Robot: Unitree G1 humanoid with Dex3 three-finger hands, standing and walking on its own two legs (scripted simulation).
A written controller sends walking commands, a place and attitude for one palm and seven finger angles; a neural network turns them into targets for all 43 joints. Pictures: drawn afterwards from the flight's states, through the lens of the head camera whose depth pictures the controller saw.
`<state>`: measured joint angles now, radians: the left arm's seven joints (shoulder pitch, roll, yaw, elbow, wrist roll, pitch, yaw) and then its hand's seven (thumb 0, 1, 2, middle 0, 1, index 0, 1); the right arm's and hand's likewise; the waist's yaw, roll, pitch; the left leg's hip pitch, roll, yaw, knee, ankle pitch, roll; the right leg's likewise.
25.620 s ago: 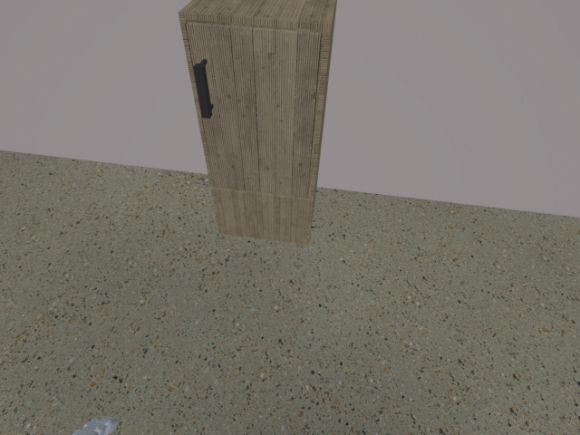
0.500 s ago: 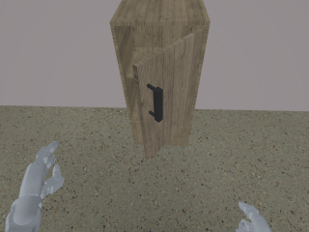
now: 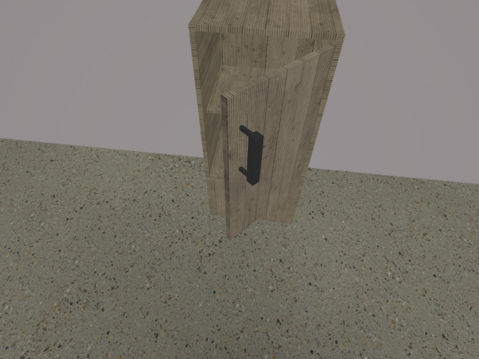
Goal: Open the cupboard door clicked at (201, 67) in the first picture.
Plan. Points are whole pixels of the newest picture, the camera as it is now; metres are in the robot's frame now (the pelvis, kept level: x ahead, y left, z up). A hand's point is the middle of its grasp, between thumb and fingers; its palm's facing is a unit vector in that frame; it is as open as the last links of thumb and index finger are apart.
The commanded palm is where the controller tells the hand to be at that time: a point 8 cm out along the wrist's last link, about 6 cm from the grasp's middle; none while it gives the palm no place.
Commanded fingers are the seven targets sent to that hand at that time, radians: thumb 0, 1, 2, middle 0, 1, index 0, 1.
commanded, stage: let the arm hang, fingers relaxed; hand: left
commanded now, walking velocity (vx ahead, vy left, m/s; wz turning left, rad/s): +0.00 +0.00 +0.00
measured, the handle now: (248, 155) +0.58 +0.01 -0.04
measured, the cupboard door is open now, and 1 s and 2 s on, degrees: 49 49 49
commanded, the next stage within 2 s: look to check the result in 0.48 s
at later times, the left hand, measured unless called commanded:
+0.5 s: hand out of the picture +0.00 +0.16 -0.18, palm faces +0.02 -0.99 -0.16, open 7.4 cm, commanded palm none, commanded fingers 0.00 0.90 0.90 -0.20 -0.30 -0.20 -0.30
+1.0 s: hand out of the picture +0.01 +0.16 -0.18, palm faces +0.03 -0.99 -0.17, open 7.4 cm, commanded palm none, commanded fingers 0.00 0.90 0.90 -0.20 -0.30 -0.20 -0.30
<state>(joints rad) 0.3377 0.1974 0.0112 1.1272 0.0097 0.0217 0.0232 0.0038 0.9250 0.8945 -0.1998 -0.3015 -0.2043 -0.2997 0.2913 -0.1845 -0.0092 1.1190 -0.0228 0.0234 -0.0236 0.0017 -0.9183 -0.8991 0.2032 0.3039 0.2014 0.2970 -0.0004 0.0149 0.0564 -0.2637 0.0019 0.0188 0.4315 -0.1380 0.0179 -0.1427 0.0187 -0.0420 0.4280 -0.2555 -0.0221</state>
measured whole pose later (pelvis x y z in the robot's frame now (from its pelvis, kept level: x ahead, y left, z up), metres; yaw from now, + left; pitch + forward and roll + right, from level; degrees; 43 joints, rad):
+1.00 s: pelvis +0.02 +0.00 +0.00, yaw -1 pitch -2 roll +0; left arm 0.30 0.13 0.00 1.14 0.01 -0.01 0.03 0.01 0.91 0.89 -0.20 -0.30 -0.20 -0.30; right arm 0.26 -0.14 -0.01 1.16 -0.02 0.00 -0.03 0.00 -0.92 -0.90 0.20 0.30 0.20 0.30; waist 0.00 0.00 0.04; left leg -0.21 0.00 0.04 0.40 -0.16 0.02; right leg -0.10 0.01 -0.02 0.40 -0.28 -0.02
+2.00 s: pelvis +0.02 -0.03 +0.00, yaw -23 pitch +1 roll +2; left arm 0.28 0.18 0.08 0.95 0.03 0.03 0.01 0.01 0.90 0.89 -0.20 -0.30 -0.21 -0.30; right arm 0.05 -0.21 -0.07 0.91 -0.01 0.05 -0.04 0.00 -0.91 -0.90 0.20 0.30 0.20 0.30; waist 0.06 -0.02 0.08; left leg -0.46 0.01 -0.03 0.96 -0.42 -0.06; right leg -0.22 0.11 0.20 0.46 -0.24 -0.07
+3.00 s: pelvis +0.05 -0.04 +0.00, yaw -60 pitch +1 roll -2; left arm 0.19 0.24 0.09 0.89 0.03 0.06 -0.06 0.01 0.91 0.89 -0.20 -0.30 -0.20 -0.30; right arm 0.31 -0.17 -0.02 0.91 -0.04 -0.02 -0.02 0.00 -0.91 -0.90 0.21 0.30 0.21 0.30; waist 0.00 -0.03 0.04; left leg -0.23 0.11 0.11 0.47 -0.26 -0.02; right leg -0.52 -0.01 -0.02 1.04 -0.37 0.03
